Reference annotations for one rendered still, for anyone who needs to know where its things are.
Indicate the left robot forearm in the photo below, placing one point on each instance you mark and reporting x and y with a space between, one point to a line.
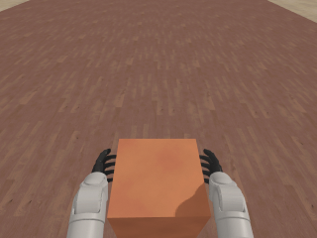
88 211

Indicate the robot right hand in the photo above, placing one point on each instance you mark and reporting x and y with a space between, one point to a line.
213 165

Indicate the robot left hand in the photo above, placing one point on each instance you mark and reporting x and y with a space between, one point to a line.
100 165

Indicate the right robot forearm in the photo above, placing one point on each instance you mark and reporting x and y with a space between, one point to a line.
230 209

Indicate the carton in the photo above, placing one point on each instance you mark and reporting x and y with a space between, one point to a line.
158 190

